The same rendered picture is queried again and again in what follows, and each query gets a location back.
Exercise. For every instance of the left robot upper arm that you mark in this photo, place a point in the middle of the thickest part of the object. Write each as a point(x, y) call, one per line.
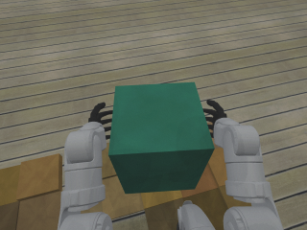
point(87, 221)

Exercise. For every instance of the left robot forearm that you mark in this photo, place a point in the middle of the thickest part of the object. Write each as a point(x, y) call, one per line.
point(83, 179)

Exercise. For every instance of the robot right hand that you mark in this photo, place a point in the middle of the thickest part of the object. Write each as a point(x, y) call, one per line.
point(217, 114)

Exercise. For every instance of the robot left hand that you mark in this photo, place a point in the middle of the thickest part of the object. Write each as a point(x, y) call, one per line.
point(95, 116)

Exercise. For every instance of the right robot forearm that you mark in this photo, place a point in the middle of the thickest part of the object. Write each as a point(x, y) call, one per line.
point(243, 159)

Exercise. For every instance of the right robot shin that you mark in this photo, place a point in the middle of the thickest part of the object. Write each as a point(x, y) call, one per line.
point(187, 202)

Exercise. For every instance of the right robot upper arm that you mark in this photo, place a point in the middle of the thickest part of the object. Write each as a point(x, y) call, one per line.
point(251, 218)

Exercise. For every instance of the carton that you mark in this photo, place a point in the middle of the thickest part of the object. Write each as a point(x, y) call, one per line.
point(159, 138)

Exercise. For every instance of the robot right thigh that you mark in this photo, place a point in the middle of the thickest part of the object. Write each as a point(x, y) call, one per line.
point(192, 217)

